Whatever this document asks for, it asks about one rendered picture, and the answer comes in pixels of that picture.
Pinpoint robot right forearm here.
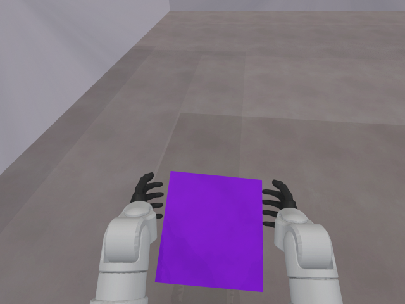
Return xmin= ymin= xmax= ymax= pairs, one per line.
xmin=274 ymin=208 xmax=343 ymax=304

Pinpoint robot left forearm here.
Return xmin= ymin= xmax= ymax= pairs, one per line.
xmin=90 ymin=201 xmax=157 ymax=304

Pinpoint left robot hand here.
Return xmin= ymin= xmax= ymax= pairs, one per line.
xmin=130 ymin=172 xmax=164 ymax=219

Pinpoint right robot hand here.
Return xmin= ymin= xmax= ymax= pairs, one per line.
xmin=262 ymin=179 xmax=297 ymax=228

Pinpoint carton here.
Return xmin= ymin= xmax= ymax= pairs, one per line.
xmin=155 ymin=171 xmax=263 ymax=292

